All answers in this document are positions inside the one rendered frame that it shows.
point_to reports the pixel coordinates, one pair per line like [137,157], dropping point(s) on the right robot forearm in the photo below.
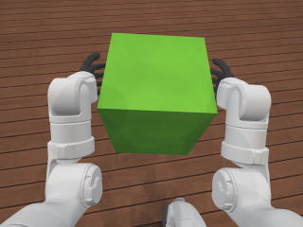
[247,109]

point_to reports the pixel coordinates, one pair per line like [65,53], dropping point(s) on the right robot thigh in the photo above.
[183,214]

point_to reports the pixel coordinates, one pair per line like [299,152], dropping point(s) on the carton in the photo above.
[157,94]

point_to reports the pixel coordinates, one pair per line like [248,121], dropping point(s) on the right robot upper arm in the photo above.
[244,194]

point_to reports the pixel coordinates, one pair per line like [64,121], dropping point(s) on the robot right hand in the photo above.
[224,74]

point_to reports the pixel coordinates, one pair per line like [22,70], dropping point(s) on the robot left hand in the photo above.
[87,67]

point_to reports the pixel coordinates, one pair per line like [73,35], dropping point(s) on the left robot forearm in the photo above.
[69,109]

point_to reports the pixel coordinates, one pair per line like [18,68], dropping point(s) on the right robot shin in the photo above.
[178,199]

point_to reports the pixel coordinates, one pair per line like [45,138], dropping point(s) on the left robot upper arm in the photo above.
[70,190]

